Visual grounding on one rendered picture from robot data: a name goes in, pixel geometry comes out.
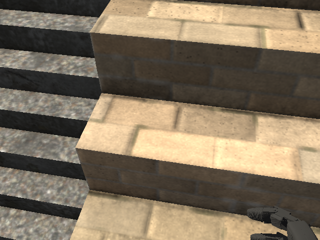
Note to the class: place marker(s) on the robot right hand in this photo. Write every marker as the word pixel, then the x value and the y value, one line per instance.
pixel 282 219

